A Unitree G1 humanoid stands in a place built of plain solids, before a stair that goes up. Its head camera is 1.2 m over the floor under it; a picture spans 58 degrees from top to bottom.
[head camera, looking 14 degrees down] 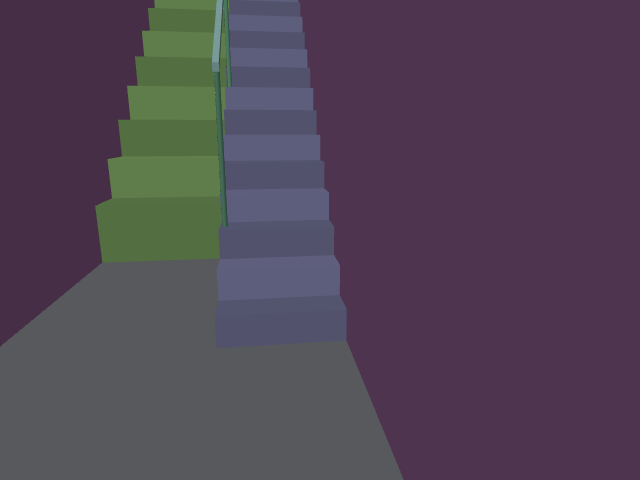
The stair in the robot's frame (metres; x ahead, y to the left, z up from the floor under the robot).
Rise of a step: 0.20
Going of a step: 0.24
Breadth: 0.76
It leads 8 degrees to the left of straight ahead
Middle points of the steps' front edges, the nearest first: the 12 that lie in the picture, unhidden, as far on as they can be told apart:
2.30 0.22 0.20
2.53 0.25 0.39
2.77 0.28 0.59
3.00 0.31 0.79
3.23 0.34 0.98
3.47 0.37 1.18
3.70 0.40 1.38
3.93 0.43 1.57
4.16 0.46 1.77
4.40 0.50 1.96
4.63 0.53 2.16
4.86 0.56 2.36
